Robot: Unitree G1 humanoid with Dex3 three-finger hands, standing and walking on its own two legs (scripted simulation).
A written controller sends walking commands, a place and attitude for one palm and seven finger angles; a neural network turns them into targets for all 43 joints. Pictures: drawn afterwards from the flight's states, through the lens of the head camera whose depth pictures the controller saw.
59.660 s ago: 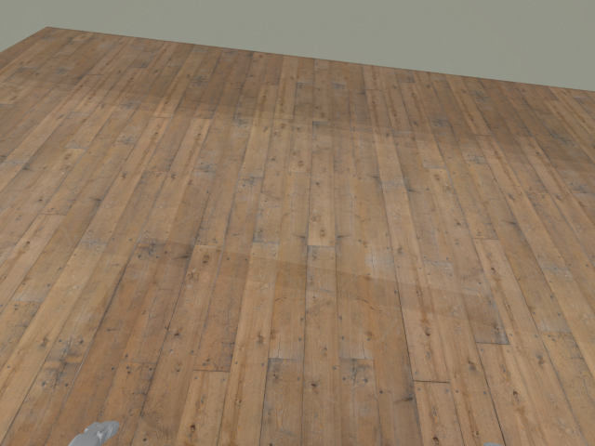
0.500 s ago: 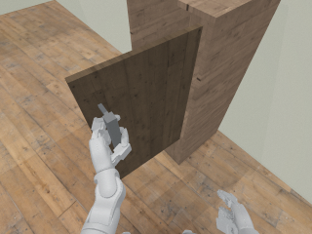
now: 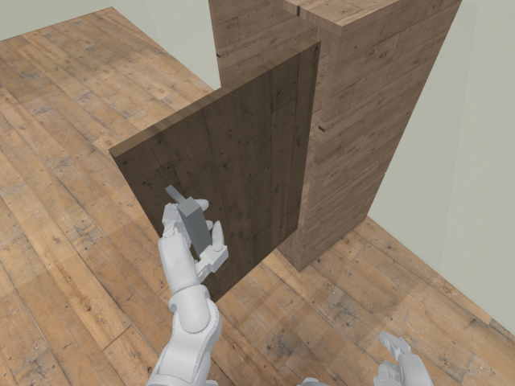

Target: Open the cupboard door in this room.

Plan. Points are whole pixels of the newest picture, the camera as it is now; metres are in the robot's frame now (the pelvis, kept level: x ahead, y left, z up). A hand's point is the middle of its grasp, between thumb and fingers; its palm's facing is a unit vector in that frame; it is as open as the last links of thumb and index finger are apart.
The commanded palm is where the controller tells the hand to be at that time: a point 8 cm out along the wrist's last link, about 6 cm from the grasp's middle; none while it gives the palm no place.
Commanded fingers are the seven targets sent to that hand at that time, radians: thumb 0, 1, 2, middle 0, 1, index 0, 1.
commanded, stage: open thumb and fingers to let go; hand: left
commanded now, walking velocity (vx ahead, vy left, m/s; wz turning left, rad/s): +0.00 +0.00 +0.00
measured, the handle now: (191, 226) +0.35 +0.12 +0.05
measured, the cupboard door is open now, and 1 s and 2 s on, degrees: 95 95 95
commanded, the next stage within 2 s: slide the hand sideways off the handle in 0.64 s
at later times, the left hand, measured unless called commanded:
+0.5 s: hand (209, 247) +0.31 +0.09 +0.05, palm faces +0.36 -0.93 -0.01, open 14.3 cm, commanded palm +0.27 +0.13 +0.05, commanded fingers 0.00 -0.50 0.30 -0.19 -0.55 -0.19 -0.55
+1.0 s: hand (200, 268) +0.28 +0.10 +0.06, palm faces -0.14 -0.99 +0.01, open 16.3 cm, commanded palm +0.26 +0.14 +0.05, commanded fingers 0.00 -0.50 0.30 -0.15 -0.30 -0.15 -0.30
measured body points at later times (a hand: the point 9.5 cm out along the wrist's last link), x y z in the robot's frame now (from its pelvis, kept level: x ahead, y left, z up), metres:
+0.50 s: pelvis -0.02 +0.03 +0.00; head +0.02 +0.02 +0.44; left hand +0.29 +0.14 +0.06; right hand +0.13 -0.19 -0.11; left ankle -0.01 +0.17 -0.69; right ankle +0.01 -0.05 -0.69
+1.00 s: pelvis -0.03 +0.06 +0.00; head +0.01 +0.05 +0.44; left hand +0.28 +0.15 +0.06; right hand +0.12 -0.17 -0.11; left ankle -0.01 +0.17 -0.69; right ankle +0.01 -0.05 -0.69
